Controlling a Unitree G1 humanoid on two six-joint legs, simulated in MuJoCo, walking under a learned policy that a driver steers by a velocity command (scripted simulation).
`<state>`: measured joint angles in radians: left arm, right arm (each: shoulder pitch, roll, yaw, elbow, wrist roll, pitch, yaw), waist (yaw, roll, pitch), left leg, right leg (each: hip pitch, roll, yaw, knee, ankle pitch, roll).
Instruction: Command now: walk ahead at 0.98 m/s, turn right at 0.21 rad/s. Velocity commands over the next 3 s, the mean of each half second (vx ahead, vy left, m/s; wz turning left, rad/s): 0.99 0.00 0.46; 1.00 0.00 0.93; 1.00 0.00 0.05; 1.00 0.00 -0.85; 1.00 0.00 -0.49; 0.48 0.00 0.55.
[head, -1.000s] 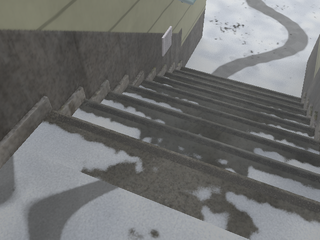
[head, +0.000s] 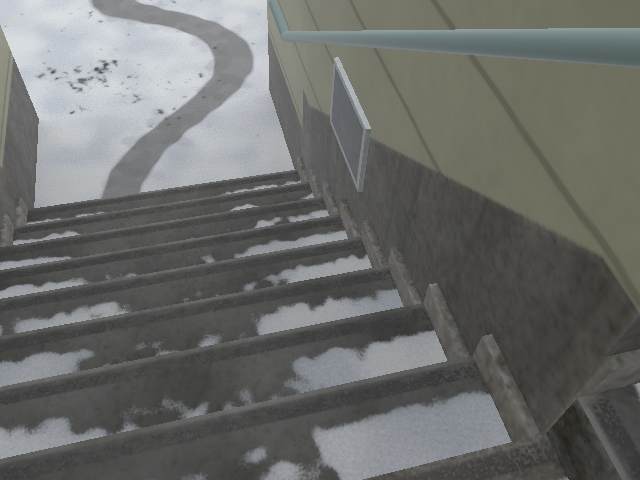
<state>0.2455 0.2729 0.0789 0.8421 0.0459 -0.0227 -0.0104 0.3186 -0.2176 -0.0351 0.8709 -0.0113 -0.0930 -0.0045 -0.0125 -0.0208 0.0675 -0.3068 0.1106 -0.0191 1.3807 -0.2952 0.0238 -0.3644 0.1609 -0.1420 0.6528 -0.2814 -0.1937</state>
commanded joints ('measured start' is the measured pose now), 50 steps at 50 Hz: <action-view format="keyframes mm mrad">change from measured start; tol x64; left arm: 1 125 69 13 -23 -10 -57 25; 50 160 97 -16 39 -34 -121 15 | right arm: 1 93 -81 -4 -47 -30 17 17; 16 693 -266 -121 147 14 100 17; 21 -244 -208 -58 -213 -27 9 -45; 50 -234 -65 -22 -150 17 91 63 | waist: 1 -10 120 -52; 50 -25 -96 53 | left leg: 1 -349 61 -59 -54 18 8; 16 753 -81 -34 -713 567 318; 22 -522 3 -384 -1025 336 250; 38 -910 -93 -41 462 -184 166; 50 -119 -123 195 -597 802 117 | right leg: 1 265 -364 516 -429 51 -93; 12 153 -197 -89 -254 747 248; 16 -389 -103 -32 1181 439 262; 19 -523 -213 321 808 -252 214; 22 342 -133 36 520 151 265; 33 384 -274 257 -536 830 190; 50 -96 -412 -16 229 177 180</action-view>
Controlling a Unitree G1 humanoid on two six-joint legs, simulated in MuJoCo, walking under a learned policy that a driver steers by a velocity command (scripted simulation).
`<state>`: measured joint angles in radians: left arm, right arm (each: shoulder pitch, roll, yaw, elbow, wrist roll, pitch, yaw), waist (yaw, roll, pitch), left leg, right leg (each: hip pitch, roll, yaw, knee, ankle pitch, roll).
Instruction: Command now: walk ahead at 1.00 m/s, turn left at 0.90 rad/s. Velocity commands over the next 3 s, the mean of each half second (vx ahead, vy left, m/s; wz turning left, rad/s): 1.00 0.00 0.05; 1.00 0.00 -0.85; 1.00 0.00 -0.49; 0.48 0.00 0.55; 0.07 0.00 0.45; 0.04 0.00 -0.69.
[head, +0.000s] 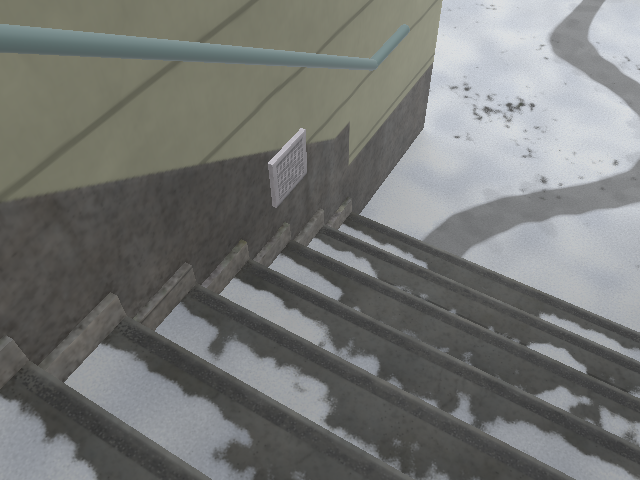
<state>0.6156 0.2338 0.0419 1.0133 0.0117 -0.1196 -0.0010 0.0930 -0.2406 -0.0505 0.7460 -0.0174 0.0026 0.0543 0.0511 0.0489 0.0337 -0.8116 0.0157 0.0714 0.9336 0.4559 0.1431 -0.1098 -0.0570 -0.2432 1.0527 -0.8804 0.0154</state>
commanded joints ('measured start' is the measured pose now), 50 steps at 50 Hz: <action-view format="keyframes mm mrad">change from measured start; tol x64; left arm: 1 -139 152 31 -103 12 -4 8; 50 -119 49 14 -182 2 91 54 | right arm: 1 -19 -50 -9 -7 31 17 0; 50 453 -84 -23 124 -8 -83 -15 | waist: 1 -56 -159 16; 50 -101 78 -156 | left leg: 1 492 -51 104 -179 -99 9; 6 1216 159 -242 -140 190 141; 9 803 335 -632 -519 -1066 226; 24 519 197 25 532 183 13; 26 -114 -110 105 1558 -1210 -13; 39 15 10 -143 -293 10 -133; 50 1132 356 -433 -249 69 -92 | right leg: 1 -242 -205 69 -116 1032 -60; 3 -79 -189 93 343 1439 -62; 5 -593 40 77 1121 200 -90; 18 -231 51 276 -261 1418 -58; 24 0 111 74 -504 886 -200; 27 334 -78 509 -285 1883 -305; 30 74 -236 904 -568 577 -416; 46 -382 147 593 498 1050 -206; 50 -905 83 374 834 312 -160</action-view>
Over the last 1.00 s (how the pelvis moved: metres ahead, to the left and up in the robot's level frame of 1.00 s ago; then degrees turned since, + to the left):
0.69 0.06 -0.25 41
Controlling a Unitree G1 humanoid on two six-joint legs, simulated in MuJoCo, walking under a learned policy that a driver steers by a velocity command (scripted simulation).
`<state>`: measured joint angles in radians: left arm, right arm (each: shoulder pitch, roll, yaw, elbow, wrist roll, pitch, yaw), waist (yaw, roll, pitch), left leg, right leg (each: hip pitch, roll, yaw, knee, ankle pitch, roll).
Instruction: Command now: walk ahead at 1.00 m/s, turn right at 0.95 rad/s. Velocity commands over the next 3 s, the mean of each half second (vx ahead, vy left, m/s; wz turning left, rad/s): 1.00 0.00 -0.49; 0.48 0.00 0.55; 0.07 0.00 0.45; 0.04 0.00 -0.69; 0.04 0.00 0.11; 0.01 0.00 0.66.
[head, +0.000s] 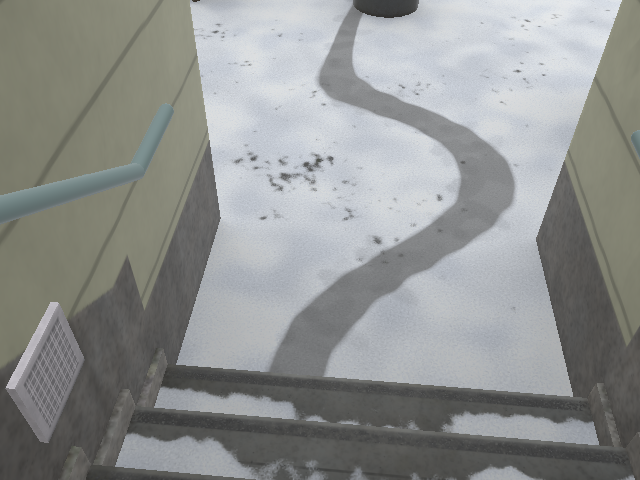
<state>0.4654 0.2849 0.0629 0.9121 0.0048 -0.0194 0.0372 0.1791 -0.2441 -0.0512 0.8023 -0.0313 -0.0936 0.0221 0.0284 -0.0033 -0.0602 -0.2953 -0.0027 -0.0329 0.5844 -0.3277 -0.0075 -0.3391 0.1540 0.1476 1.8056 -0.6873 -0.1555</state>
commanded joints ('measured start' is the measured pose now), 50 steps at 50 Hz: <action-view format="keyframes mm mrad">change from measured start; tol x64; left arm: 1 -39 14 0 -105 50 7 6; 50 -95 -12 -43 -158 56 -50 -108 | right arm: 1 327 -108 -35 60 10 3 9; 50 365 -111 35 -1 -19 -14 26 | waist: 1 -59 173 -14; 50 27 87 121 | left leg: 1 472 404 -448 35 451 152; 10 -461 143 -20 124 -113 56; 16 -113 190 22 898 840 107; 18 -557 -49 68 1586 -454 128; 28 146 9 31 201 1013 31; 34 590 131 -79 -485 652 205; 36 735 331 -461 64 1447 439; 43 -662 -44 -318 153 806 191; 50 -598 -157 -383 586 317 90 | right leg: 1 -709 -165 -36 145 155 3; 9 -154 -83 -105 -891 1330 32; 17 444 -214 -101 -1574 859 -146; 19 837 -415 128 -1052 1376 -100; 28 -492 -206 -144 -1109 150 17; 33 -178 -199 -322 -312 1044 79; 35 -533 -8 -14 338 -64 216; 50 581 -131 -150 -1441 1099 139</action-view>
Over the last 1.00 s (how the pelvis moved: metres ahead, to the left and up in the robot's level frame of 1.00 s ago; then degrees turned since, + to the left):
0.78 -0.02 -0.42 -25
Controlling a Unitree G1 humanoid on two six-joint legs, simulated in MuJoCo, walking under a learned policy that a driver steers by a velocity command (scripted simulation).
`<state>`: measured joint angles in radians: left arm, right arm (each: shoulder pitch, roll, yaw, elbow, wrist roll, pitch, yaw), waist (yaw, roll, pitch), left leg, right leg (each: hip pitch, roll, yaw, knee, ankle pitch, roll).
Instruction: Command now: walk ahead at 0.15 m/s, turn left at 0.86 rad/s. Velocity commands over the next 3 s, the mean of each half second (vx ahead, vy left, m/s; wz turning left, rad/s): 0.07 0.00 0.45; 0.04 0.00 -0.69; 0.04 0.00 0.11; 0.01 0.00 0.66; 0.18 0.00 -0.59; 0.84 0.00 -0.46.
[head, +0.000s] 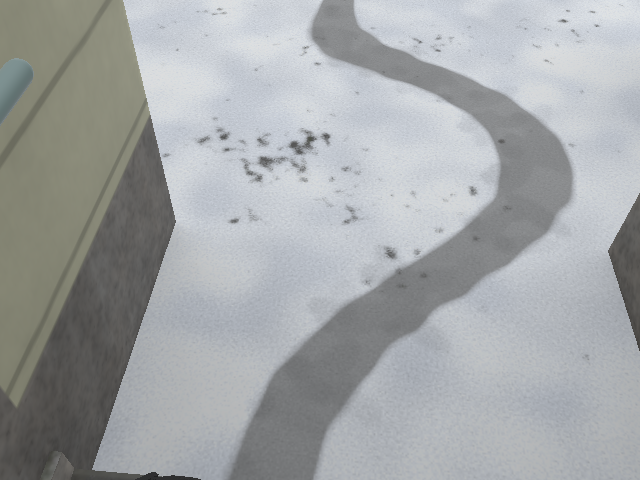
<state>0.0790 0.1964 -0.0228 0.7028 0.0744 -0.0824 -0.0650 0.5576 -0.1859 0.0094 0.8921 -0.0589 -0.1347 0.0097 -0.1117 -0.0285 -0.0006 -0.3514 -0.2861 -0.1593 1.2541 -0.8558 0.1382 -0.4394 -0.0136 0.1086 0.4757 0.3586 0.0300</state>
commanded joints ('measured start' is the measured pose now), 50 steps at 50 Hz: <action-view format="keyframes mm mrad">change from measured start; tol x64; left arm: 1 551 199 85 132 -35 2 6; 50 552 281 150 13 -17 -40 -31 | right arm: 1 -54 -132 -2 -133 26 26 65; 50 -551 -181 -85 -397 37 -32 -70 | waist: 1 283 -1 -6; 50 223 -148 48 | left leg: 1 -547 133 -258 169 1041 -141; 3 -926 73 5 1109 -234 -287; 21 635 842 -420 -704 1442 111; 43 103 838 200 -1004 92 -38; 50 -986 300 4 101 258 -176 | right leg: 1 842 -98 -45 -252 213 -172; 3 1402 -665 318 346 1366 -740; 8 -137 -368 10 -118 237 -406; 15 -287 -219 -136 -84 -864 -142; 32 -375 27 -92 1452 -621 67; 50 586 -322 536 -70 -378 -209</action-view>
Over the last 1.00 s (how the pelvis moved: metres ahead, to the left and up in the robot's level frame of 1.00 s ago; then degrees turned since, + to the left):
0.70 -0.01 -0.45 8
